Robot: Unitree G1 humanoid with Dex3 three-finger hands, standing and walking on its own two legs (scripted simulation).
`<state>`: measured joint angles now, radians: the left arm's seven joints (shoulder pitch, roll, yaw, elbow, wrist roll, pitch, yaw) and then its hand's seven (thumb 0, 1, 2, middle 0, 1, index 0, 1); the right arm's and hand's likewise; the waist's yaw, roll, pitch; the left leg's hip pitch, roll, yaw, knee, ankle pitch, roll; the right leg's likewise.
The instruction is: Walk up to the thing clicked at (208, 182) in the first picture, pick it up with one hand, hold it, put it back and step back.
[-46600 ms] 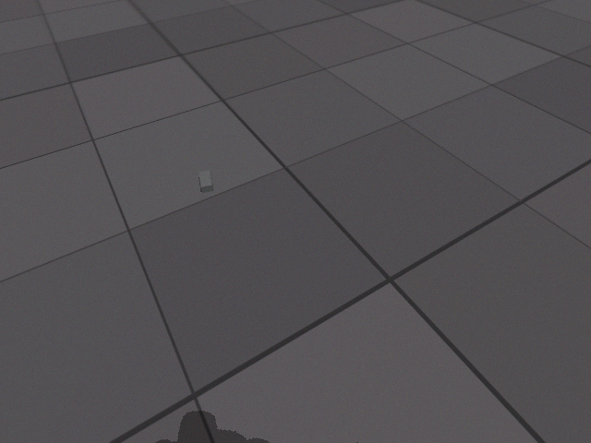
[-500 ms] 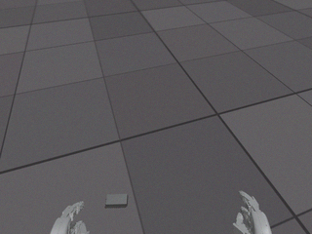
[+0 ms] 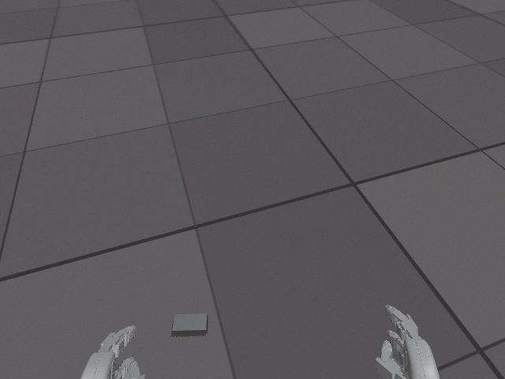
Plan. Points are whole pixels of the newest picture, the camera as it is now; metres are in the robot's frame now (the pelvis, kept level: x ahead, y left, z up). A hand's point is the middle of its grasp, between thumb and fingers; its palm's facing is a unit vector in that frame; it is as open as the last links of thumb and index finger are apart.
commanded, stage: home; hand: left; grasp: from above
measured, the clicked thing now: (190, 323) +0.46 +0.23 -0.69
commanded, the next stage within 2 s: stand in 0.88 s
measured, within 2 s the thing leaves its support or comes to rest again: neither
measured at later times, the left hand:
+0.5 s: hand out of the picture +0.16 +0.18 -0.05, palm faces +0.04 -0.98 -0.21, open 7.4 cm
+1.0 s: hand out of the picture +0.16 +0.18 -0.05, palm faces +0.03 -0.97 -0.23, open 7.4 cm
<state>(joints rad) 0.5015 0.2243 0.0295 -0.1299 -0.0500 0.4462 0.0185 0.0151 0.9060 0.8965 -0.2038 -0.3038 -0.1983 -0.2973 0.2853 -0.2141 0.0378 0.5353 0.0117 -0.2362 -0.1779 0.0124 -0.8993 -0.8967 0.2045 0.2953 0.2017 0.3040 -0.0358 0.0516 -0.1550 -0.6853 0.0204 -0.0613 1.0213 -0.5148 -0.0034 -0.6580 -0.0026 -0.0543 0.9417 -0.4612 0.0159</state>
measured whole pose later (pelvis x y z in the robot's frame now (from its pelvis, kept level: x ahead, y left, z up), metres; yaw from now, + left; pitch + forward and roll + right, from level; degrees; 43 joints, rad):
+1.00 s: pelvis +0.00 +0.00 +0.00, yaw +0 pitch +9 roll -3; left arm 0.47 0.23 0.02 -0.09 -0.03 0.40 0.02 0.01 0.91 0.90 -0.20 -0.30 -0.20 -0.30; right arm 0.28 -0.22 0.02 0.55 -0.01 -0.22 -0.17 0.01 -0.90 -0.90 0.20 0.30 0.20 0.30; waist -0.03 0.05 -0.13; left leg -0.67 0.02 -0.06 1.02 -0.52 -0.01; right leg -0.64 0.00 -0.06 0.95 -0.47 0.01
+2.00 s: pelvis -0.01 +0.00 +0.07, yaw +2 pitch -4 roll +0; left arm 0.15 0.30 0.04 1.14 0.03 0.00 0.02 0.01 0.91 0.90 -0.21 -0.30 -0.20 -0.30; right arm 0.15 -0.30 -0.04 1.12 -0.02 0.00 -0.02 0.00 -0.90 -0.90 0.20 0.30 0.20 0.30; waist 0.01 0.02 0.06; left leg -0.11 -0.02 -0.05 0.37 -0.19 0.00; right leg -0.10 -0.04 -0.05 0.36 -0.19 0.02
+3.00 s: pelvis +0.01 -0.03 +0.07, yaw +1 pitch -3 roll +0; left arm 0.10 0.31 0.03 1.15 0.02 -0.01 0.01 0.01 0.91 0.90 -0.21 -0.30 -0.20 -0.30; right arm 0.12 -0.33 -0.01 1.13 -0.01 -0.01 -0.01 0.00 -0.90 -0.90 0.20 0.30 0.20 0.30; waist 0.01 0.02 0.06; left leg -0.08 0.02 -0.06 0.32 -0.20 -0.03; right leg -0.09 0.00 -0.06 0.32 -0.19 -0.01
